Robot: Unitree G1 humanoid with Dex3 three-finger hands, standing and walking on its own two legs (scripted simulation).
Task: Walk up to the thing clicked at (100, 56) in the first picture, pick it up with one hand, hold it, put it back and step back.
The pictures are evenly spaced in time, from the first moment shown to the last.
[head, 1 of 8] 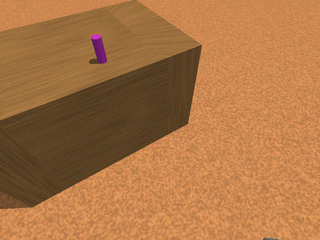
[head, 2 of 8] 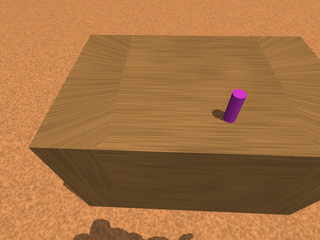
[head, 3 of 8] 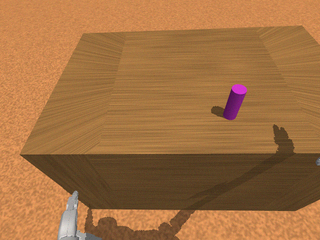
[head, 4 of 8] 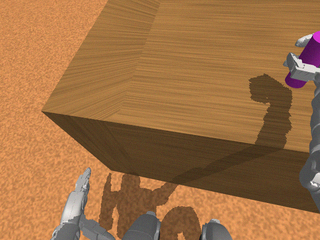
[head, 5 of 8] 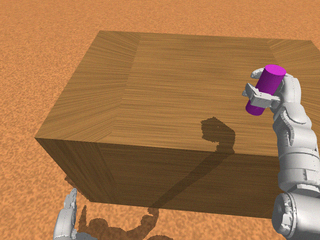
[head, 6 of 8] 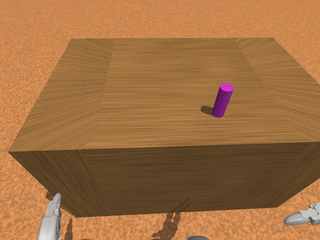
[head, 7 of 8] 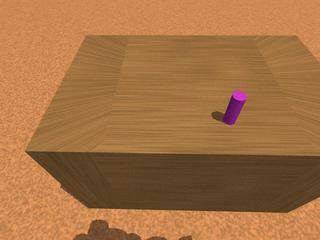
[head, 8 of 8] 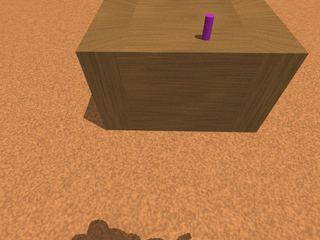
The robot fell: no
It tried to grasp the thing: yes
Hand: right
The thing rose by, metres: 0.24
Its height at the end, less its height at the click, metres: +0.00
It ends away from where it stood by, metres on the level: 0.01
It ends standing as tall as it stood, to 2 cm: yes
